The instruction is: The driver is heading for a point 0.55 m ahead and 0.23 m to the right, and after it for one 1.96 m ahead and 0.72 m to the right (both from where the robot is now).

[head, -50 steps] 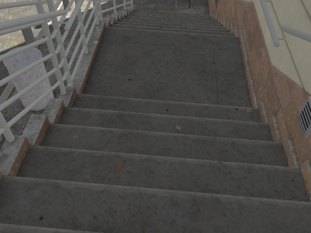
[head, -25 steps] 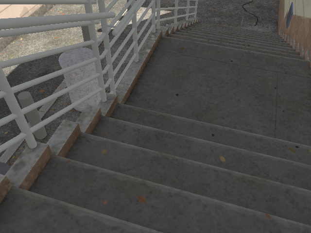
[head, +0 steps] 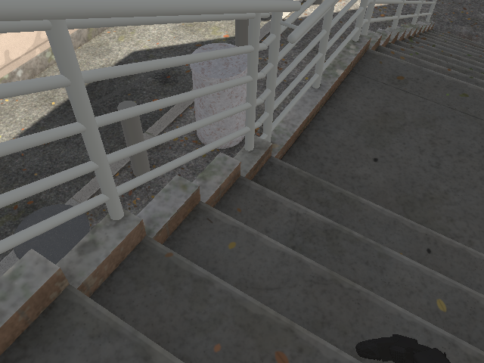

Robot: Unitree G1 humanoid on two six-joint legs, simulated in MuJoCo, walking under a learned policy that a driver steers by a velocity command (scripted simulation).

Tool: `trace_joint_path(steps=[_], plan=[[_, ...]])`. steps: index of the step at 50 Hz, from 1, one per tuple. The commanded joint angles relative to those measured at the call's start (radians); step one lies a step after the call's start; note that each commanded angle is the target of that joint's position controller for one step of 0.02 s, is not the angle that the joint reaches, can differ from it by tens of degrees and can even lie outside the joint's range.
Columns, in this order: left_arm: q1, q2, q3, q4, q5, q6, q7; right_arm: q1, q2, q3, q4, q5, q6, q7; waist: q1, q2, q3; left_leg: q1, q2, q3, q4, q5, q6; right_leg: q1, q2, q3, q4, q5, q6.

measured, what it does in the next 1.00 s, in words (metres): goes down, turning right: left foot 0.15 m lower, then right foot 0.15 m lower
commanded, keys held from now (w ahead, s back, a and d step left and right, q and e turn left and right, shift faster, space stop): w+e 0.68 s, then e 0.32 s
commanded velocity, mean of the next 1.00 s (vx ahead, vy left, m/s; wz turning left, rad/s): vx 0.43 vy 0.00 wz -0.51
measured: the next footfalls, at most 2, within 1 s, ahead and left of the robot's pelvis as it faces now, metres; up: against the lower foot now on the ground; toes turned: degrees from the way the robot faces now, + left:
left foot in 0.02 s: +0.20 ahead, +0.15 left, -0.15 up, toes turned +7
right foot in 0.68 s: +0.45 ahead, -0.25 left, -0.30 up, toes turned -29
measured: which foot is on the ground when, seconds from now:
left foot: up 0.00-0.00, down 0.02-0.70, up 0.72-1.00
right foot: down 0.00-0.04, up 0.06-0.66, down 0.68-1.00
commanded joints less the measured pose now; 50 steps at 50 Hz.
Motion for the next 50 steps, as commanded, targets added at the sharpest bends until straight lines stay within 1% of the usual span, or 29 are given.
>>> trace_joint_path(steps=[1,2,3,4,5,6,8,9,10,12,16,18,21,25,29,31,33,34,35,36,37,38,39,40,41,43,45,47,50], plan=[[0.078,0.163,0.031,0.018,0.06,0.037,-0.051,0.33,-0.194,-0.088,0.122,0.036,-0.043,-0.033,-0.2,0.013,-0.021,0.633,0.004,0.073,-0.046,0.175,0.027,-0.337,-0.099,0.133,0.219,0.836,-0.098],[0.275,-0.013,-0.003,0.068,0.076,0.035,-0.094,0.613,-0.266,-0.118,0.178,0.024,-0.035,-0.023,-0.222,0.137,-0.365,1.229,0.143,-0.011,0.389,0.547,0.192,-0.62,-0.064,0.086,0.524,0.438,-0.027],[0.278,0.019,-0.002,0.05,0.039,0.032,-0.112,0.796,-0.258,-0.125,0.198,0.016,-0.021,0.006,-0.31,0.177,-0.586,1.412,0.333,-0.184,0.461,0.638,0.355,-0.689,-0.024,0.059,0.974,0.045,0.009],[-0.028,0.097,0.019,-0.079,0.005,0.024,-0.125,0.777,-0.249,-0.129,0.226,0.016,-0.008,-0.002,-0.38,0.128,-0.449,1.278,0.329,-0.312,0.261,0.107,0.313,-0.939,-0.005,0.057,1.089,0.061,0.002],[-0.211,0.112,0.03,-0.13,-0.017,0.008,-0.108,0.671,-0.251,-0.136,0.211,0.022,0.002,-0.022,-0.373,0.05,-0.231,0.984,0.3,-0.231,0.153,-0.246,0.24,-1.029,-0.061,0.046,1.077,0.137,-0.026],[-0.239,0.131,0.033,-0.128,-0.028,-0.005,-0.088,0.571,-0.171,-0.115,0.185,0.008,-0.003,-0.027,-0.338,-0.049,-0.105,0.712,0.29,-0.179,0.094,-0.321,0.235,-0.993,-0.104,0.081,0.993,0.264,-0.048],[-0.268,0.047,0.029,-0.179,-0.013,-0.014,-0.037,0.502,-0.105,-0.093,0.191,-0.009,-0.028,-0.03,-0.197,-0.027,0.0,0.287,0.337,-0.161,0.048,-0.149,0.235,-0.751,-0.16,0.146,0.785,0.406,-0.093],[-0.261,-0.004,0.014,-0.174,0.017,-0.014,-0.028,0.414,0.027,-0.054,0.147,0.004,-0.062,-0.06,-0.154,-0.052,0.016,0.171,0.243,-0.078,-0.019,-0.31,0.193,-0.672,-0.213,0.207,0.516,0.642,-0.14],[-0.252,-0.004,0.021,-0.167,0.03,-0.005,-0.029,0.424,0.02,-0.058,0.148,0.017,-0.078,-0.069,-0.149,0.013,0.072,0.136,0.249,-0.085,-0.075,-0.376,0.208,-0.681,-0.179,0.162,0.472,0.653,-0.155],[-0.273,0.027,0.032,-0.17,0.027,0.001,-0.047,0.462,-0.016,-0.065,0.161,0.029,-0.093,-0.078,-0.161,-0.015,0.078,0.165,0.25,-0.02,-0.154,-0.335,0.248,-0.676,-0.178,0.16,0.215,0.768,-0.14],[-0.318,0.037,0.028,-0.202,0.011,0.002,-0.095,0.471,-0.038,-0.073,0.169,-0.033,-0.088,-0.081,-0.158,-0.038,0.056,0.157,0.204,0.139,-0.041,-0.274,0.209,-0.617,-0.169,0.157,0.219,0.958,-0.13],[-0.464,0.069,0.027,-0.252,0.024,0.009,-0.091,0.619,0.016,-0.049,0.24,-0.018,-0.098,-0.118,-0.252,-0.049,0.108,0.419,0.222,0.109,0.028,-0.457,0.183,-0.89,-0.207,0.219,-0.007,1.175,-0.115],[-0.578,0.077,0.018,-0.282,0.007,0.025,-0.085,0.746,0.022,-0.026,0.3,-0.048,-0.1,-0.118,-0.302,-0.053,0.14,0.381,0.199,0.167,0.091,-0.605,0.148,-0.814,-0.197,0.147,-0.176,1.395,-0.111],[-0.707,0.12,0.033,-0.364,0.031,0.045,-0.086,0.707,-0.041,-0.031,0.311,-0.02,-0.093,-0.107,-0.311,-0.044,0.22,0.302,0.233,0.191,0.11,-0.694,0.094,-0.672,-0.185,0.089,-0.258,1.219,-0.124],[-0.816,0.074,0.016,-0.338,0.053,0.053,-0.075,0.85,-0.045,-0.06,0.359,-0.004,-0.038,-0.169,-0.432,-0.035,0.25,0.525,0.262,0.155,0.229,-0.753,0.048,-0.757,-0.183,0.036,-0.54,1.2,-0.1],[-0.829,0.075,0.025,-0.309,0.054,0.039,-0.063,0.851,-0.046,-0.077,0.364,-0.01,-0.015,-0.172,-0.42,-0.022,0.225,0.482,0.265,0.173,0.259,-0.65,0.025,-0.62,-0.149,-0.002,-0.541,1.11,-0.104],[-0.564,0.155,0.079,-0.169,0.018,0.008,-0.05,0.757,-0.096,-0.096,0.34,-0.034,-0.003,-0.127,-0.278,-0.111,0.08,0.344,0.165,0.3,0.556,-0.559,-0.018,-0.197,-0.062,-0.081,-0.543,1.255,-0.111],[-0.335,0.269,0.129,-0.099,0.001,-0.006,-0.052,0.73,-0.114,-0.099,0.339,-0.05,0.008,-0.082,-0.157,-0.16,-0.033,0.144,0.098,0.314,0.771,-0.606,-0.04,0.182,-0.022,-0.111,-0.488,1.295,-0.12],[-0.092,0.416,0.172,-0.032,0.012,-0.011,-0.049,0.867,0.024,-0.07,0.339,-0.049,0.003,-0.039,-0.167,-0.277,-0.323,-0.111,-0.005,0.294,1.096,-1.117,-0.128,0.71,-0.149,0.047,-0.161,1.836,-0.267],[0.086,0.428,0.18,0.003,0.011,-0.004,-0.043,0.776,0.001,-0.07,0.248,0.011,-0.02,-0.007,-0.061,-0.291,-0.581,-0.247,-0.058,0.169,1.47,-1.3,-0.152,0.937,-0.344,0.308,-0.174,1.945,-0.44],[0.121,0.351,0.17,0.013,0.014,-0.003,-0.026,0.474,-0.077,-0.093,0.147,0.068,-0.054,-0.002,0.033,-0.237,-0.398,-0.535,-0.061,0.116,1.595,-1.305,-0.145,0.832,-0.366,0.422,-0.295,1.759,-0.44],[0.014,0.323,0.167,-0.022,-0.013,-0.006,-0.011,0.29,-0.093,-0.093,0.071,0.086,-0.079,-0.031,0.028,-0.196,-0.229,-0.607,0.006,0.061,1.627,-1.321,-0.133,0.571,-0.365,0.384,-0.335,1.588,-0.414],[-0.123,0.238,0.135,-0.079,-0.019,-0.01,-0.012,0.244,-0.119,-0.106,0.051,0.076,-0.086,-0.059,-0.053,-0.079,-0.157,-0.518,0.046,0.01,1.486,-1.268,-0.127,0.297,-0.351,0.362,-0.334,1.575,-0.396],[-0.215,0.167,0.107,-0.1,0.011,-0.001,-0.025,0.313,-0.091,-0.101,0.061,0.055,-0.084,-0.081,-0.157,-0.008,-0.078,-0.349,0.082,-0.037,1.254,-1.168,-0.104,0.021,-0.356,0.322,-0.328,1.614,-0.386],[-0.257,0.18,0.106,-0.122,0.012,-0.006,-0.039,0.31,-0.057,-0.098,0.027,0.065,-0.075,-0.106,-0.219,-0.09,0.011,-0.26,0.047,-0.001,1.252,-1.203,-0.094,-0.22,-0.37,0.325,-0.375,1.586,-0.424],[-0.411,0.14,0.077,-0.214,-0.041,-0.048,-0.047,0.435,0.031,-0.08,0.083,0.036,-0.065,-0.117,-0.31,-0.087,0.061,-0.033,0.027,-0.06,0.814,-0.726,-0.047,-0.575,-0.276,0.264,-0.522,1.389,-0.383],[-0.517,0.242,0.093,-0.3,-0.016,-0.038,-0.055,0.472,-0.045,-0.094,0.076,0.034,-0.044,-0.093,-0.35,-0.175,-0.013,0.136,-0.056,0.003,0.766,-0.557,-0.046,-0.706,-0.202,0.247,-0.488,1.336,-0.377],[-0.55,0.225,0.087,-0.35,0.043,-0.03,-0.05,0.543,-0.044,-0.082,0.072,0.024,-0.043,-0.068,-0.373,-0.117,-0.021,0.25,-0.093,0.01,0.802,-0.33,-0.049,-0.839,-0.147,0.224,-0.349,1.268,-0.323],[-0.429,0.21,0.089,-0.333,0.019,-0.035,-0.035,0.448,-0.095,-0.096,-0.013,-0.001,-0.053,-0.088,-0.31,-0.118,-0.016,0.174,-0.123,0.017,0.729,-0.48,-0.075,-0.704,-0.128,0.305,-0.181,1.065,-0.29]])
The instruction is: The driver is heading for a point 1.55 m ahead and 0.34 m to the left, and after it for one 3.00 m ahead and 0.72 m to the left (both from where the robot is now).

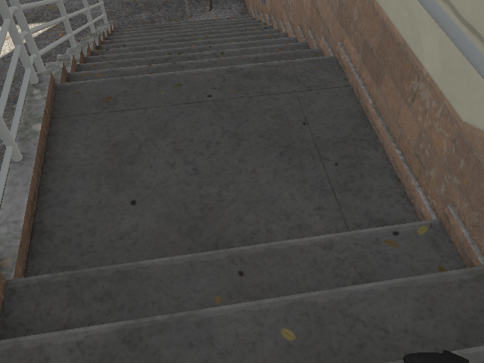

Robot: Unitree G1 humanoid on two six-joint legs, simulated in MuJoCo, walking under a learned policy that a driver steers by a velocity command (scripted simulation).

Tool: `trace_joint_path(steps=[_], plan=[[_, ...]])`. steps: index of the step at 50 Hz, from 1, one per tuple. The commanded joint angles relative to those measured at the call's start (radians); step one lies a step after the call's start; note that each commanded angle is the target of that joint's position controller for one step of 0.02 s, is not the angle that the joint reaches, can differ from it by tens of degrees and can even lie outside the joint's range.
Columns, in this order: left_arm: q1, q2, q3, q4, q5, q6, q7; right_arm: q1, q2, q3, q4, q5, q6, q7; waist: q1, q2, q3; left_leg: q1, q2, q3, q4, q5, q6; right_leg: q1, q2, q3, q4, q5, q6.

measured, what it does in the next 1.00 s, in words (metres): goes down: left foot, then right foot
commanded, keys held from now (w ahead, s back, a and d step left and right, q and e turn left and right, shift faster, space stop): e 0.06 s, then no key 0.22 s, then q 0.72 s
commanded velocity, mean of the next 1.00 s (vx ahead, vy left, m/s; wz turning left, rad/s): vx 0.03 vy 0.00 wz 0.12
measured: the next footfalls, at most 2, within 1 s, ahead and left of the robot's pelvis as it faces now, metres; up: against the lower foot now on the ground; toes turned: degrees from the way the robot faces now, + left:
left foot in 0.06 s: +0.09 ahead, +0.12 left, +0.00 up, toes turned +0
right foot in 0.36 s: +0.09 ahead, -0.11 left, +0.00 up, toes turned -10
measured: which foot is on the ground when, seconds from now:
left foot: up 0.00-0.04, down 0.06-0.38, up 0.40-0.80, down 0.82-1.00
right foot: down 0.00-0.04, up 0.06-0.34, down 0.36-0.82, up 0.84-1.00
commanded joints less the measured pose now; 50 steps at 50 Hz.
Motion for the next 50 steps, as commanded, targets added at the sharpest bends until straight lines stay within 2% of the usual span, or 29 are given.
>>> trace_joint_path(steps=[1,2,3,4,5,6,8,10,14,17,18,19,20,21,22,23,25,30,34,38,40,41,42,43,44,45,46,47,50], plan=[[-0.124,0.13,0.029,-0.13,-0.004,-0.032,0.014,0.325,-0.074,-0.023,0.014,-0.011,0.014,-0.02,-0.166,-0.07,-0.013,0.336,-0.056,0.035,-0.023,-0.097,-0.013,-0.242,-0.21,0.257,0.058,0.58,-0.185],[-0.162,0.143,0.037,-0.158,-0.013,-0.037,0.015,0.414,-0.093,-0.033,0.029,0.006,0.01,-0.039,-0.208,-0.025,-0.029,0.436,-0.083,0.048,-0.144,-0.122,-0.001,-0.275,-0.195,0.26,0.194,0.599,-0.168],[-0.22,0.099,0.027,-0.199,-0.017,-0.057,-0.012,0.594,-0.209,-0.077,0.049,0.065,-0.003,-0.071,-0.315,0.106,-0.106,0.759,-0.008,-0.007,-0.292,0.271,0.135,-0.483,-0.089,0.199,0.404,0.641,-0.091],[-0.08,-0.063,-0.011,-0.23,-0.031,-0.066,-0.024,0.475,-0.312,-0.074,-0.018,0.08,-0.012,-0.063,-0.174,0.375,-0.261,0.794,0.362,-0.543,-0.492,0.92,0.562,-0.646,0.111,0.039,0.799,-0.307,0.026],[-0.106,0.066,0.016,-0.241,-0.068,-0.036,-0.005,0.41,-0.238,-0.053,-0.017,0.003,-0.028,-0.003,-0.185,0.13,-0.145,0.647,0.461,-0.723,-0.532,0.827,0.607,-0.819,0.085,0.191,0.907,-0.286,0.062],[-0.164,0.085,0.016,-0.24,-0.067,-0.002,0.03,0.324,-0.177,-0.039,-0.024,-0.005,-0.023,0.018,-0.162,0.028,-0.073,0.527,0.449,-0.662,-0.517,0.601,0.544,-0.858,0.013,0.22,0.891,-0.178,0.093],[-0.095,0.08,0.003,-0.198,-0.005,0.031,0.084,0.149,-0.009,0.016,-0.054,0.046,0.006,0.022,-0.046,-0.007,-0.181,0.411,0.315,-0.419,-0.456,0.515,0.402,-0.711,-0.069,0.17,0.811,-0.062,0.171],[-0.011,0.038,-0.017,-0.148,0.02,0.033,0.052,0.114,-0.006,0.023,-0.043,0.043,0.013,0.026,0.013,0.014,-0.13,0.126,0.182,-0.223,-0.511,0.393,0.28,-0.46,-0.101,0.066,0.812,0.125,0.204],[-0.035,0.068,-0.015,-0.14,-0.004,0.04,-0.033,0.086,-0.077,0.045,0.023,0.05,0.0,0.025,0.024,-0.019,-0.084,-0.035,0.088,-0.044,-0.484,0.259,0.161,-0.178,-0.154,-0.007,0.565,0.31,0.22],[-0.108,0.088,-0.005,-0.153,-0.014,0.033,-0.01,0.089,-0.129,0.044,0.068,0.071,-0.014,0.051,0.016,0.03,-0.059,0.066,0.097,-0.086,-0.432,0.213,0.149,-0.004,-0.111,-0.104,0.116,0.14,0.222],[-0.094,0.024,-0.034,-0.096,-0.094,0.067,0.032,0.232,-0.188,-0.025,0.102,0.121,0.034,-0.007,-0.03,-0.014,-0.107,0.34,0.073,-0.001,-0.395,0.323,0.122,0.048,-0.004,-0.216,-0.228,0.204,0.15],[-0.068,0.115,-0.012,-0.07,-0.115,0.07,0.058,0.319,-0.192,-0.038,0.082,0.124,0.053,-0.022,-0.108,-0.171,-0.111,0.248,-0.007,0.033,-0.232,0.23,0.082,0.265,-0.12,-0.061,-0.205,0.734,0.09],[-0.15,0.244,0.024,-0.16,-0.057,0.036,0.049,0.285,-0.13,-0.023,0.053,0.037,0.024,0.043,-0.093,-0.284,-0.23,-0.025,-0.071,0.042,0.017,-0.409,0.051,0.424,-0.283,0.099,-0.115,0.932,-0.154],[-0.123,0.205,0.023,-0.166,0.008,0.007,0.042,0.239,-0.059,-0.012,0.007,0.018,0.004,0.055,-0.033,-0.272,-0.215,-0.155,-0.055,-0.051,0.158,-0.569,0.049,0.365,-0.423,0.228,-0.162,0.942,-0.26],[-0.054,0.13,0.012,-0.122,0.033,0.0,0.049,0.162,-0.031,-0.009,-0.019,0.014,0.015,0.04,-0.004,-0.156,-0.109,-0.262,-0.005,-0.141,0.145,-0.427,0.052,0.245,-0.501,0.341,-0.176,0.662,-0.27],[-0.038,0.073,-0.005,-0.108,0.007,0.006,0.064,0.157,-0.026,-0.016,0.009,0.013,0.028,0.027,-0.007,-0.032,-0.106,-0.254,0.013,-0.126,0.138,-0.299,0.034,0.226,-0.48,0.281,-0.118,0.682,-0.243],[-0.095,0.052,-0.02,-0.117,-0.026,0.015,0.078,0.199,0.006,-0.008,0.015,-0.012,0.041,0.019,-0.054,-0.084,-0.113,-0.09,0.018,-0.063,0.189,-0.186,0.007,0.043,-0.425,0.152,-0.117,0.642,-0.201],[0.007,0.048,-0.042,-0.051,-0.008,-0.007,0.136,0.017,-0.003,-0.014,-0.085,-0.037,0.056,0.014,0.028,-0.133,-0.059,-0.207,0.075,-0.024,-0.001,0.055,0.025,0.031,-0.458,0.149,-0.027,0.267,-0.11],[0.05,0.108,-0.031,-0.006,0.004,-0.014,0.143,0.006,0.013,-0.012,-0.046,-0.004,0.108,0.028,0.07,-0.12,0.065,0.068,0.053,0.076,-0.455,0.365,0.023,-0.207,-0.471,0.116,-0.079,-0.241,-0.028],[-0.043,0.174,-0.001,0.001,-0.002,-0.001,0.111,0.093,-0.07,-0.062,-0.013,0.022,0.128,0.026,0.004,-0.158,0.121,0.27,0.053,0.05,-0.658,0.305,0.09,-0.166,-0.54,0.114,-0.04,-0.395,0.033],[-0.046,0.165,-0.005,0.036,0.036,0.024,0.091,0.319,-0.157,-0.123,0.073,0.034,0.106,0.008,-0.103,-0.065,0.035,0.634,0.031,0.077,-0.762,0.435,0.143,-0.21,-0.474,-0.007,0.246,-0.416,0.092],[0.015,0.113,-0.009,0.056,0.054,0.032,0.071,0.401,-0.259,-0.17,0.095,0.022,0.085,0.001,-0.144,0.048,-0.06,0.812,0.017,0.064,-0.728,0.37,0.197,-0.249,-0.328,-0.159,0.572,-0.385,0.134],[-0.003,-0.012,-0.035,-0.014,0.032,0.034,0.045,0.482,-0.388,-0.185,0.085,0.012,0.06,-0.009,-0.117,0.172,-0.257,1.047,0.139,-0.162,-0.412,0.795,0.313,-0.466,-0.197,-0.201,1.034,-0.476,0.128],[-0.049,-0.04,-0.04,-0.078,-0.031,0.022,0.044,0.605,-0.387,-0.172,0.084,-0.001,0.041,0.002,-0.163,0.218,-0.337,1.162,0.223,-0.241,-0.409,0.959,0.284,-0.628,-0.129,-0.136,1.227,-0.442,0.122],[-0.233,0.065,-0.021,-0.193,-0.078,0.005,0.068,0.604,-0.359,-0.151,0.062,0.024,0.016,0.039,-0.208,0.289,-0.249,1.051,0.309,-0.406,-0.521,0.789,0.316,-0.86,-0.085,-0.124,1.365,-0.452,0.149],[-0.236,0.094,-0.023,-0.202,-0.063,-0.019,0.091,0.477,-0.308,-0.127,0.031,0.04,0.001,0.076,-0.163,0.275,-0.124,0.818,0.382,-0.489,-0.558,0.302,0.347,-0.927,-0.144,-0.007,1.422,-0.302,0.13],[-0.177,0.102,-0.033,-0.134,-0.033,-0.02,0.105,0.407,-0.221,-0.094,0.027,0.033,0.007,0.093,-0.113,0.102,-0.061,0.667,0.309,-0.391,-0.596,-0.003,0.254,-0.879,-0.177,0.001,1.374,-0.198,0.11],[-0.083,0.092,-0.026,-0.117,-0.043,-0.015,0.123,0.37,-0.177,-0.062,0.002,0.037,0.004,0.112,-0.048,0.092,-0.025,0.403,0.361,-0.496,-0.624,-0.027,0.301,-0.734,-0.204,0.073,1.246,-0.047,0.123],[-0.042,0.047,-0.049,-0.15,-0.009,0.023,0.119,0.292,-0.087,-0.008,0.023,0.047,-0.002,0.06,0.03,0.024,-0.009,0.219,0.206,-0.478,-0.66,-0.25,0.221,-0.725,-0.163,0.061,1.132,0.187,0.104]])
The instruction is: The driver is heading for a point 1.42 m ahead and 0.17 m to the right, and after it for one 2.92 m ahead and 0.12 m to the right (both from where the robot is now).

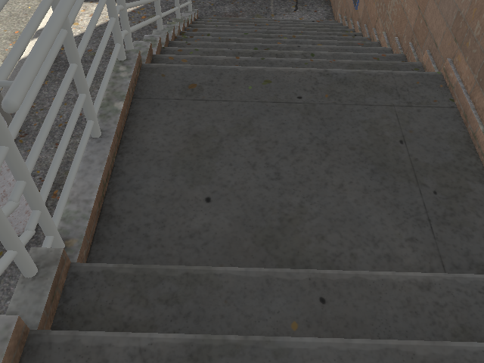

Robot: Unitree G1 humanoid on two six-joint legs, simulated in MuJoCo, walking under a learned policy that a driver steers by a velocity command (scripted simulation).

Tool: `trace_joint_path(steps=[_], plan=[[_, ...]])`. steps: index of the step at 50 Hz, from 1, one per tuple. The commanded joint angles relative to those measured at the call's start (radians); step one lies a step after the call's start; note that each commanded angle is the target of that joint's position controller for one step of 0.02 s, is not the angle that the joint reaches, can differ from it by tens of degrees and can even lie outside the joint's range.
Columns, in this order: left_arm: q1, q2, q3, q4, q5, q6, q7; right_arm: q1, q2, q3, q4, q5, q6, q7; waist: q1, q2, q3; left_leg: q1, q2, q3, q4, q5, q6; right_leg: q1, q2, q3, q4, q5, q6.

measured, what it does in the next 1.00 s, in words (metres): goes down: right foot 0.15 m lower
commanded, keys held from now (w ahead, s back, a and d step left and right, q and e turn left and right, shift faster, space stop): q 0.16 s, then w+q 0.04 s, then w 0.06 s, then w+e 0.74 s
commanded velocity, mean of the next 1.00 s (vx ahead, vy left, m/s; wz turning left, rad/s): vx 0.30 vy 0.00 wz -0.06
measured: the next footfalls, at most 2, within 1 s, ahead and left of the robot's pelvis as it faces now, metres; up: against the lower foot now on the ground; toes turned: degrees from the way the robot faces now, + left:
right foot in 0.82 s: +0.47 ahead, -0.24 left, -0.15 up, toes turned -9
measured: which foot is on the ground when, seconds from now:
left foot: down 0.00-0.82, up 0.84-1.00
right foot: up 0.00-0.80, down 0.82-1.00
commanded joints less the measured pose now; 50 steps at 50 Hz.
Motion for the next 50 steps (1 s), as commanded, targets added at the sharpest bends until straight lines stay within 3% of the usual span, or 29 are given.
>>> trace_joint_path(steps=[1,3,6,8,12,16,18,20,23,26,27,29,30,31,33,35,37,38,39,40,41,42,43,44,45,47,48,49,50], plan=[[0.126,-0.01,-0.021,-0.072,0.018,0.012,-0.004,-0.013,-0.062,0.022,-0.061,0.004,-0.037,-0.038,0.048,0.062,0.009,0.005,0.25,-0.447,-0.24,0.004,0.103,-0.211,-0.031,0.096,-0.07,0.27,-0.007],[0.061,0.006,-0.033,-0.121,-0.001,0.018,-0.024,0.028,-0.096,0.013,-0.058,-0.011,-0.036,-0.064,0.005,0.022,-0.015,0.087,0.217,-0.455,-0.194,0.086,0.094,-0.321,-0.022,0.09,-0.138,0.316,0.03],[-0.018,0.006,-0.033,-0.157,0.007,0.025,-0.038,0.21,-0.073,0.025,-0.007,-0.021,-0.033,-0.083,-0.055,0.033,0.005,0.127,0.197,-0.529,-0.2,-0.023,0.077,-0.381,-0.024,0.071,-0.353,0.436,0.053],[-0.065,-0.011,-0.039,-0.177,0.018,0.03,-0.038,0.261,-0.069,0.021,-0.001,-0.011,-0.027,-0.079,-0.075,0.06,0.02,0.177,0.189,-0.598,-0.22,-0.147,0.085,-0.408,-0.014,0.082,-0.455,0.424,0.054],[-0.056,-0.036,-0.056,-0.156,0.047,0.041,-0.063,0.293,-0.058,0.025,0.043,-0.02,-0.028,-0.033,-0.076,0.075,0.051,0.221,0.184,-0.667,-0.24,-0.372,0.136,-0.452,-0.019,0.085,-0.392,0.373,0.018],[-0.069,-0.045,-0.06,-0.13,0.039,0.056,-0.096,0.38,0.001,0.049,0.141,-0.023,-0.042,-0.033,-0.112,0.119,0.091,0.296,0.195,-0.634,-0.259,-0.357,0.196,-0.473,-0.028,0.07,-0.449,0.428,-0.006],[-0.032,-0.032,-0.06,-0.104,0.059,0.051,-0.121,0.37,0.011,0.064,0.174,-0.046,-0.051,-0.047,-0.094,0.137,0.075,0.232,0.179,-0.554,-0.222,-0.269,0.192,-0.378,-0.033,0.064,-0.353,0.48,-0.033],[-0.085,-0.016,-0.057,-0.115,0.052,0.035,-0.135,0.34,0.031,0.077,0.176,-0.046,-0.053,-0.064,-0.114,0.084,0.078,0.26,0.196,-0.504,-0.209,-0.211,0.186,-0.362,-0.04,0.077,-0.429,0.487,-0.052],[-0.121,-0.005,-0.055,-0.116,0.05,0.018,-0.146,0.364,0.053,0.099,0.205,-0.044,-0.055,-0.083,-0.14,0.12,0.089,0.28,0.208,-0.442,-0.216,-0.143,0.198,-0.276,-0.05,0.055,-0.538,0.497,-0.056],[-0.137,0.014,-0.047,-0.11,0.054,0.009,-0.154,0.324,0.03,0.105,0.191,-0.036,-0.056,-0.093,-0.145,0.125,0.111,0.25,0.209,-0.381,-0.201,-0.069,0.207,-0.143,-0.053,0.029,-0.669,0.498,-0.062],[-0.191,0.022,-0.046,-0.125,0.052,0.006,-0.153,0.429,0.063,0.108,0.236,-0.022,-0.061,-0.126,-0.212,0.102,0.132,0.499,0.237,-0.402,-0.125,-0.114,0.2,-0.346,-0.091,0.117,-0.878,0.68,-0.047],[-0.268,-0.028,-0.054,-0.128,0.054,0.006,-0.15,0.541,0.075,0.115,0.291,-0.021,-0.055,-0.142,-0.267,0.12,0.165,0.628,0.256,-0.402,-0.076,-0.05,0.207,-0.443,-0.095,0.089,-1.05,0.769,-0.051],[-0.283,-0.033,-0.052,-0.129,0.047,0.005,-0.153,0.54,0.069,0.113,0.298,-0.026,-0.05,-0.136,-0.262,0.117,0.175,0.576,0.27,-0.406,-0.08,-0.024,0.214,-0.397,-0.095,0.08,-1.059,0.767,-0.061],[-0.272,-0.021,-0.059,-0.103,0.035,0.005,-0.159,0.413,0.079,0.12,0.239,-0.017,-0.047,-0.13,-0.236,0.033,0.185,0.378,0.239,-0.308,-0.064,-0.109,0.174,-0.178,-0.123,0.098,-1.295,0.972,-0.082],[-0.291,-0.007,-0.055,-0.116,0.027,0.01,-0.17,0.264,0.014,0.111,0.191,-0.048,-0.034,-0.088,-0.175,0.072,0.185,-0.072,0.192,-0.202,-0.162,-0.202,0.162,0.366,-0.063,0.003,-1.221,0.993,-0.089],[-0.277,0.049,-0.041,-0.107,0.024,0.02,-0.163,0.216,-0.002,0.103,0.168,-0.036,-0.04,-0.084,-0.164,0.045,0.213,0.009,0.215,-0.181,-0.097,-0.179,0.122,0.392,-0.077,0.026,-1.29,0.893,-0.088],[-0.319,0.052,-0.042,-0.103,0.039,0.012,-0.151,0.247,-0.028,0.094,0.187,-0.014,-0.037,-0.113,-0.202,0.037,0.216,0.213,0.219,-0.172,0.004,-0.088,0.064,0.381,-0.083,0.015,-1.483,0.78,-0.088],[-0.296,0.056,-0.032,-0.09,0.04,0.005,-0.143,0.249,-0.061,0.083,0.182,-0.014,-0.019,-0.116,-0.192,0.032,0.191,0.254,0.216,-0.153,0.08,0.021,0.047,0.466,-0.046,-0.038,-1.501,0.697,-0.079],[-0.142,0.09,-0.009,-0.022,0.023,-0.004,-0.134,0.223,-0.084,0.073,0.183,-0.029,-0.002,-0.101,-0.122,-0.035,0.146,0.249,0.182,-0.088,0.256,0.145,0.012,0.646,-0.018,-0.083,-1.59,0.77,-0.077],[0.114,0.176,0.04,0.07,0.006,-0.025,-0.122,0.246,-0.098,0.067,0.188,-0.067,0.009,-0.06,-0.028,-0.097,0.038,0.149,0.123,-0.008,0.48,0.294,-0.028,0.989,0.033,-0.149,-1.557,0.838,-0.089],[0.437,0.221,0.068,0.147,0.014,-0.028,-0.117,0.369,0.034,0.105,0.243,-0.084,0.009,-0.016,0.07,-0.22,-0.212,-0.098,0.103,-0.005,0.898,-0.099,-0.089,1.493,-0.118,-0.011,-1.369,1.054,-0.258],[0.572,0.294,0.082,0.171,0.045,-0.01,-0.145,0.521,0.138,0.112,0.225,-0.056,0.007,0.013,0.011,-0.306,-0.51,-0.257,0.004,-0.037,1.308,-0.562,-0.124,1.813,-0.255,0.199,-1.144,1.433,-0.404],[0.523,0.307,0.091,0.145,0.061,-0.006,-0.165,0.306,-0.002,0.087,0.104,-0.018,-0.007,0.022,0.051,-0.196,-0.361,-0.518,0.022,-0.025,1.44,-0.526,-0.162,1.709,-0.302,0.342,-1.22,1.402,-0.414],[0.402,0.298,0.099,0.122,0.014,-0.009,-0.165,-0.01,-0.05,0.076,-0.044,0.009,-0.017,0.001,0.109,-0.209,-0.21,-0.783,0.05,-0.003,1.413,-0.481,-0.144,1.536,-0.328,0.485,-1.41,0.694,-0.445],[0.344,0.212,0.065,0.105,-0.007,-0.01,-0.166,-0.077,-0.088,0.069,-0.036,0.004,-0.025,-0.031,0.086,-0.04,-0.088,-0.72,0.116,-0.019,1.356,-0.379,-0.113,1.247,-0.317,0.48,-1.469,0.457,-0.397],[0.109,0.1,0.007,0.053,0.037,-0.036,-0.176,-0.002,-0.025,0.086,-0.016,-0.012,-0.03,-0.075,-0.113,0.006,0.099,-0.465,0.192,-0.113,1.082,-0.145,-0.04,0.601,-0.29,0.432,-1.519,0.366,-0.366],[0.053,0.092,0.0,0.034,0.03,-0.051,-0.174,-0.047,-0.007,0.09,-0.038,-0.017,-0.02,-0.086,-0.138,-0.053,0.16,-0.42,0.177,-0.097,1.054,-0.184,-0.02,0.395,-0.266,0.462,-1.586,0.18,-0.391],[-0.044,0.023,-0.023,0.008,0.015,-0.074,-0.148,-0.031,0.046,0.113,-0.036,-0.058,-0.013,-0.082,-0.159,-0.037,0.145,-0.411,0.211,-0.14,0.795,0.082,0.011,0.33,-0.192,0.425,-1.64,0.074,-0.353],[-0.052,0.044,-0.019,-0.012,-0.006,-0.084,-0.13,-0.033,0.039,0.108,-0.018,-0.064,-0.008,-0.072,-0.126,-0.059,0.144,-0.329,0.199,-0.098,0.568,0.207,-0.005,0.278,-0.157,0.355,-1.697,0.111,-0.364]])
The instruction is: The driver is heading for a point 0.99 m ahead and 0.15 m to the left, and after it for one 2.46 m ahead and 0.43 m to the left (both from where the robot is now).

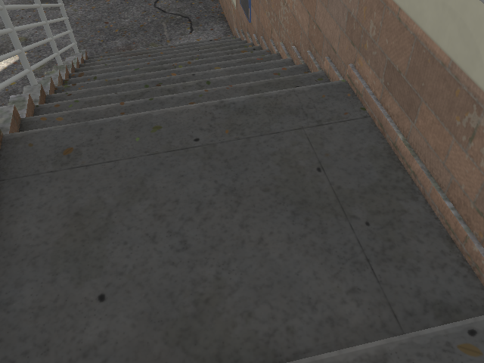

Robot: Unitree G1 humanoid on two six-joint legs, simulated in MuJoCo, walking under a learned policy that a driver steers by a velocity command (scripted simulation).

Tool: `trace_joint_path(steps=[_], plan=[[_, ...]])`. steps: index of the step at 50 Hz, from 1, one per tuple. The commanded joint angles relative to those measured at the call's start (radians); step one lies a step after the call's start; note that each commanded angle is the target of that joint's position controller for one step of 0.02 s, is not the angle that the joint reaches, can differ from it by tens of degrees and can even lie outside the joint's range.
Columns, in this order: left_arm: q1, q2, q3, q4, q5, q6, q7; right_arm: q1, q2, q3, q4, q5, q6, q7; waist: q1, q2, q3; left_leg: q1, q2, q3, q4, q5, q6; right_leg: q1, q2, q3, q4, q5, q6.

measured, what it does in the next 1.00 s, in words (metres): goes down: left foot 0.15 m lower, then right foot 0.15 m lower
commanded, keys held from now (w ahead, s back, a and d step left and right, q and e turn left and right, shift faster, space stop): w+e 0.16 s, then w+q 0.84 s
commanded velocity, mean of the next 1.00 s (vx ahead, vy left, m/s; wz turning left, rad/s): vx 0.50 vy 0.00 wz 0.14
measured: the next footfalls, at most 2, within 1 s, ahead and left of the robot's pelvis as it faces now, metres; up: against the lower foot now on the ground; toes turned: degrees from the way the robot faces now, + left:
left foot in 0.38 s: +0.42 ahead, +0.06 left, -0.15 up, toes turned -7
right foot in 0.86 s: +0.76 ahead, -0.17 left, -0.30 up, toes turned +7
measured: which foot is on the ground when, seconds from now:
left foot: up 0.00-0.36, down 0.38-0.88, up 0.90-1.00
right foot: down 0.00-0.38, up 0.40-0.84, down 0.86-1.00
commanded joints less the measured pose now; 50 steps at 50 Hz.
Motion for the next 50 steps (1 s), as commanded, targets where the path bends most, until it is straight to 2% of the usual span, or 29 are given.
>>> trace_joint_path(steps=[1,3,6,7,15,16,17,18,19,20,21,22,24,26,28,30,32,33,35,37,39,42,43,44,45,46,47,48,50], plan=[[-0.157,0.098,0.002,-0.134,-0.013,-0.059,0.042,0.013,-0.048,0.002,-0.057,-0.013,0.0,-0.001,-0.019,-0.091,0.084,0.052,0.052,-0.051,-0.447,0.349,0.02,-0.299,-0.273,0.381,-0.399,0.031,-0.216],[-0.103,0.116,0.01,-0.127,0.023,-0.057,0.052,-0.013,0.012,0.02,-0.075,-0.019,-0.004,0.021,-0.041,-0.077,-0.002,0.205,0.011,-0.01,-0.403,0.516,0.001,-0.378,-0.184,0.291,-0.222,0.307,-0.167],[0.113,0.048,0.001,-0.079,0.007,-0.047,0.09,-0.199,-0.059,0.018,-0.112,-0.012,-0.02,0.038,0.109,0.021,-0.012,-0.023,-0.014,-0.053,-0.826,0.868,-0.03,-0.082,-0.107,0.307,-0.006,0.105,-0.103],[0.15,0.058,-0.003,-0.062,0.017,-0.039,0.078,-0.236,-0.029,0.024,-0.132,-0.016,-0.015,0.038,0.107,-0.045,0.001,0.103,-0.039,-0.016,-0.823,0.903,-0.028,-0.188,-0.102,0.349,-0.005,0.033,-0.114],[0.348,0.025,0.001,0.051,-0.022,-0.01,0.089,-0.467,-0.046,-0.011,-0.186,-0.013,0.027,0.053,0.227,-0.109,0.09,0.025,-0.053,0.042,-1.113,0.613,-0.009,0.171,-0.133,0.508,0.233,0.201,-0.073],[0.256,0.05,0.032,0.009,-0.074,0.046,0.136,-0.433,0.02,-0.013,-0.18,0.137,0.009,0.026,0.26,-0.065,0.122,0.134,-0.075,0.016,-1.225,0.561,0.003,0.14,-0.092,0.407,0.21,0.393,-0.071],[0.272,0.054,0.03,0.032,-0.051,0.079,0.16,-0.375,0.031,-0.01,-0.147,0.147,0.003,0.018,0.229,-0.087,0.147,0.256,-0.062,0.023,-1.209,0.524,0.02,0.078,-0.116,0.409,0.273,0.451,-0.078],[0.197,0.027,-0.013,0.024,0.055,0.036,0.074,-0.006,-0.094,-0.05,-0.022,-0.01,0.014,0.022,0.027,-0.09,0.061,0.564,-0.03,0.066,-1.154,0.663,0.067,-0.043,-0.167,0.435,0.467,0.472,-0.026],[0.16,0.04,-0.003,0.032,0.064,0.029,0.007,0.492,-0.18,-0.12,0.146,-0.005,-0.002,0.02,-0.156,0.048,-0.04,1.127,-0.027,0.057,-1.091,0.724,0.136,-0.369,-0.113,0.332,0.781,0.456,0.067],[0.295,0.008,0.007,0.059,0.023,0.028,-0.05,0.657,-0.193,-0.121,0.171,0.01,0.015,0.047,-0.155,0.279,-0.368,1.619,0.114,-0.137,-0.877,0.898,0.355,-0.618,0.074,0.123,1.345,-0.459,0.166],[0.251,0.051,0.011,-0.006,0.004,0.024,-0.066,0.501,-0.252,-0.132,0.102,-0.007,0.021,0.059,-0.105,0.192,-0.363,1.6,0.178,-0.375,-0.912,0.999,0.418,-0.834,0.054,0.091,1.496,-0.496,0.174],[0.088,0.057,-0.001,-0.119,0.002,0.011,-0.049,0.388,-0.242,-0.139,0.065,-0.008,0.019,0.054,-0.137,0.105,-0.261,1.542,0.239,-0.551,-1.033,0.454,0.436,-1.073,0.024,0.119,1.498,-0.447,0.172],[0.003,0.107,0.007,-0.112,0.007,0.015,0.038,0.162,-0.028,-0.069,0.04,0.027,0.003,0.071,-0.015,-0.164,0.02,0.898,0.225,-0.522,-1.205,0.102,0.375,-0.979,-0.101,0.156,1.25,-0.152,0.117],[0.034,-0.026,-0.039,-0.109,0.048,0.03,0.075,-0.088,0.062,-0.023,-0.009,0.02,-0.037,0.045,0.137,-0.099,0.139,0.238,0.11,-0.43,-1.314,0.01,0.362,-0.597,-0.275,0.249,0.73,0.17,0.073],[-0.068,-0.028,-0.036,-0.121,0.042,0.029,0.064,-0.004,-0.014,-0.044,0.019,0.06,-0.064,0.029,0.061,-0.079,0.037,0.04,-0.042,-0.249,-1.291,-0.007,0.323,-0.275,-0.223,0.096,0.431,0.384,0.095],[-0.115,-0.057,-0.055,-0.154,0.032,0.028,0.048,0.062,-0.077,-0.047,0.044,0.022,-0.068,0.029,0.086,-0.014,0.015,-0.071,-0.077,-0.231,-1.168,0.216,0.283,-0.073,-0.194,0.066,0.473,0.514,0.124],[-0.16,0.003,-0.045,-0.183,0.036,0.027,0.042,0.143,-0.07,-0.048,0.056,0.006,-0.077,0.011,0.043,-0.027,0.007,0.176,-0.061,-0.334,-1.004,0.191,0.279,-0.255,-0.198,0.177,0.41,0.549,0.159],[-0.265,0.032,-0.037,-0.212,0.057,0.031,0.047,0.29,-0.029,-0.041,0.089,0.035,-0.079,-0.011,-0.045,-0.034,0.032,0.522,-0.044,-0.4,-0.904,0.089,0.301,-0.586,-0.181,0.19,0.253,0.541,0.17],[-0.464,-0.013,-0.049,-0.259,0.067,0.032,0.047,0.58,0.037,-0.036,0.204,0.029,-0.061,-0.034,-0.181,0.008,0.068,0.922,-0.013,-0.576,-0.771,0.017,0.316,-0.968,-0.18,0.214,0.097,0.465,0.177],[-0.502,-0.023,-0.067,-0.257,0.051,0.028,0.028,0.442,0.032,-0.029,0.145,0.041,-0.035,-0.01,-0.16,-0.024,0.074,0.527,-0.097,-0.475,-0.769,-0.153,0.263,-0.551,-0.175,0.13,-0.191,0.787,0.131],[-0.44,-0.017,-0.064,-0.282,0.016,0.038,0.031,0.312,-0.065,-0.042,0.112,-0.01,-0.023,0.041,-0.049,0.027,0.083,0.007,-0.112,-0.47,-0.811,-0.238,0.249,0.025,-0.154,0.062,-0.008,0.763,0.122],[-0.294,0.081,-0.026,-0.236,0.002,0.039,0.039,0.285,-0.078,-0.056,0.101,0.039,-0.016,0.031,0.039,-0.041,0.14,0.146,-0.161,-0.469,-0.597,-0.207,0.171,0.235,-0.131,0.049,-0.299,0.637,0.112],[-0.11,0.165,0.014,-0.177,-0.017,0.027,0.048,0.267,-0.105,-0.059,0.101,0.027,-0.006,0.048,0.127,-0.069,0.081,0.165,-0.17,-0.437,-0.377,0.009,0.113,0.425,-0.166,0.034,-0.337,0.655,0.058],[0.113,0.152,0.068,-0.124,-0.157,0.024,0.102,0.342,0.041,-0.068,0.147,0.151,0.008,0.001,0.176,-0.084,-0.097,-0.012,-0.248,-0.326,-0.044,-0.29,0.064,0.692,-0.299,0.207,-0.135,0.912,0.034],[0.241,0.186,0.055,-0.079,-0.129,0.031,0.103,0.481,0.094,-0.041,0.148,0.18,0.005,-0.018,0.164,-0.211,-0.307,-0.27,-0.262,-0.267,0.438,-0.592,0.019,1.0,-0.503,0.277,0.115,1.197,-0.046],[0.257,0.217,0.081,-0.076,-0.135,0.046,0.09,0.485,0.044,-0.047,0.078,0.191,-0.008,-0.039,0.151,-0.288,-0.415,-0.383,-0.189,-0.219,0.605,-0.492,-0.018,1.008,-0.599,0.495,0.012,0.902,-0.128],[0.184,0.248,0.099,-0.047,-0.14,0.052,0.087,0.328,0.051,-0.043,-0.028,0.205,0.005,-0.069,0.125,-0.318,-0.333,-0.531,-0.132,-0.07,0.623,-0.309,-0.05,0.874,-0.662,0.675,-0.231,0.215,-0.193],[0.071,0.08,0.061,-0.069,-0.123,0.058,0.102,0.133,0.019,-0.066,-0.072,0.175,0.038,-0.101,0.127,-0.087,-0.148,-0.542,-0.092,0.012,0.604,-0.172,-0.054,0.634,-0.57,0.589,-0.375,-0.024,-0.135],[-0.09,0.008,0.027,-0.079,-0.077,0.047,0.104,0.077,0.056,-0.066,-0.125,0.137,0.096,-0.098,0.027,-0.025,0.009,-0.359,-0.025,-0.043,0.499,-0.056,-0.026,0.187,-0.544,0.493,-0.391,-0.06,-0.115]])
